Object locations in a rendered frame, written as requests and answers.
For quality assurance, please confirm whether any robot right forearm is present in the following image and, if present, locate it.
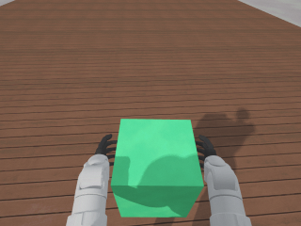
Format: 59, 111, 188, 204
203, 155, 252, 226

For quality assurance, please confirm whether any right robot hand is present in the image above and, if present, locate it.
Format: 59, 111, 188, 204
195, 135, 217, 168

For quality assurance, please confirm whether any carton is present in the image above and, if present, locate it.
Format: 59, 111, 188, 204
111, 119, 204, 218

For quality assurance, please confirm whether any left robot hand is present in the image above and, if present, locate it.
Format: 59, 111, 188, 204
95, 134, 118, 166

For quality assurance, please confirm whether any robot left forearm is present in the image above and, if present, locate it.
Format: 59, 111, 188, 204
66, 153, 110, 226

